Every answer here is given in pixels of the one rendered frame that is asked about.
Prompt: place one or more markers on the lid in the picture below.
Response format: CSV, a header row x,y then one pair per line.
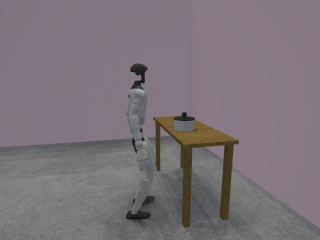
x,y
181,118

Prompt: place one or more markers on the table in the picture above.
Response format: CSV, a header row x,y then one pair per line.
x,y
201,136

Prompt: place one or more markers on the right robot upper arm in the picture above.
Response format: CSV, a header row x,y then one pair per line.
x,y
138,97

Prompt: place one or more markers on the right robot thigh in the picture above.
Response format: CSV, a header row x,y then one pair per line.
x,y
149,173

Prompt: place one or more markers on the robot right hand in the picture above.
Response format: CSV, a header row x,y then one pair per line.
x,y
142,157

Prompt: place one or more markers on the pot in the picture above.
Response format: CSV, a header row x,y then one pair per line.
x,y
183,126

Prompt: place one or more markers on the left robot upper arm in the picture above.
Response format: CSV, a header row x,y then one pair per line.
x,y
127,109

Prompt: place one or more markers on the robot left foot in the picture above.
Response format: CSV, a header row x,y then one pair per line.
x,y
148,199

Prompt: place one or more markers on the robot right forearm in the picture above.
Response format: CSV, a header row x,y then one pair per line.
x,y
135,127

